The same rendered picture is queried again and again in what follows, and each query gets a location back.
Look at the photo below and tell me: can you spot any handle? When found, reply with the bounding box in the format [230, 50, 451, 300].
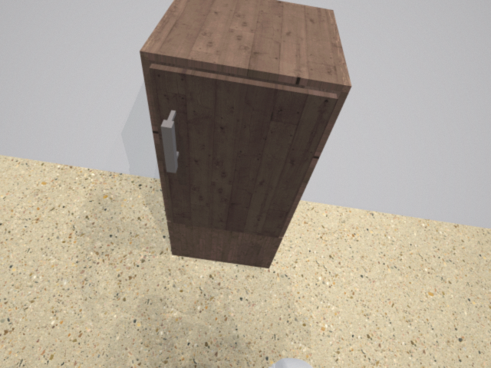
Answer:
[161, 110, 179, 173]

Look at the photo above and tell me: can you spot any cupboard door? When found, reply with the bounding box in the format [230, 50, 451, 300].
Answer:
[149, 64, 338, 238]

